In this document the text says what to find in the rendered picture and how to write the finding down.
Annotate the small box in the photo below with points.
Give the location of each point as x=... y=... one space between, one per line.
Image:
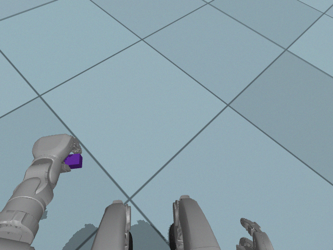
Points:
x=74 y=161

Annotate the right robot hand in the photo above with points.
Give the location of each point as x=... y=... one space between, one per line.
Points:
x=260 y=239

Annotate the left robot arm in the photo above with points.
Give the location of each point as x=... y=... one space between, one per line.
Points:
x=19 y=220

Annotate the left robot hand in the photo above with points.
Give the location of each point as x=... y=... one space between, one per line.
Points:
x=59 y=146

